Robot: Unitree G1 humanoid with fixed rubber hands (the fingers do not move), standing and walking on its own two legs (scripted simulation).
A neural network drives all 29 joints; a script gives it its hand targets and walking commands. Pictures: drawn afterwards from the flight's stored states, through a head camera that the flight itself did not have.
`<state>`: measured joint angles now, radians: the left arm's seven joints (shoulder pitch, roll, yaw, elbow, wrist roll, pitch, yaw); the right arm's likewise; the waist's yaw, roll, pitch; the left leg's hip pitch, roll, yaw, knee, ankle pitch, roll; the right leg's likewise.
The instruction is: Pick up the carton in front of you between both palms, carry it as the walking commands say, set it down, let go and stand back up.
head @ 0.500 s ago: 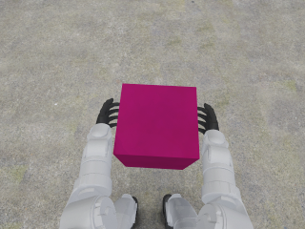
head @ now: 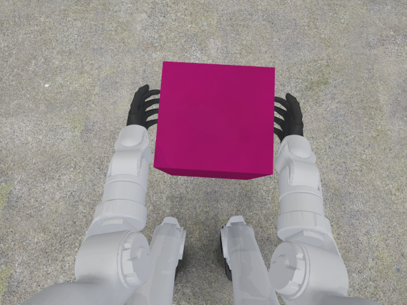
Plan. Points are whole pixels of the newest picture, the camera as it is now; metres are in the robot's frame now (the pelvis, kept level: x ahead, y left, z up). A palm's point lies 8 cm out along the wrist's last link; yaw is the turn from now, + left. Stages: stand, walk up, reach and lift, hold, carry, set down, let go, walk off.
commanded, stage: set down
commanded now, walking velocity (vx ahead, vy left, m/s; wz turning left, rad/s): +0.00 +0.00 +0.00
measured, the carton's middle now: (213, 131) +0.45 -0.02 -0.16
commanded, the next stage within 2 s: none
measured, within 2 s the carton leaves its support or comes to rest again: rests again in 1.30 s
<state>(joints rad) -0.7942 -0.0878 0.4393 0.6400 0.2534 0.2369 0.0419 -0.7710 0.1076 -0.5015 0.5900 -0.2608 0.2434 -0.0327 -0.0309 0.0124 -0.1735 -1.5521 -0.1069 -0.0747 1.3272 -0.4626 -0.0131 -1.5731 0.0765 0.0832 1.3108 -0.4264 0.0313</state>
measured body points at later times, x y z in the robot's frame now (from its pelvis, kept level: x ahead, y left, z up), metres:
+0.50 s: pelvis -0.03 +0.00 -0.13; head +0.28 -0.01 +0.20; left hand +0.50 +0.12 -0.24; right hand +0.47 -0.18 -0.25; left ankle +0.06 +0.11 -0.58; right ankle +0.07 -0.12 -0.58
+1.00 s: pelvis -0.03 +0.00 -0.22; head +0.34 +0.00 +0.03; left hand +0.54 +0.12 -0.40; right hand +0.50 -0.19 -0.39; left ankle +0.06 +0.11 -0.58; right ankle +0.07 -0.12 -0.58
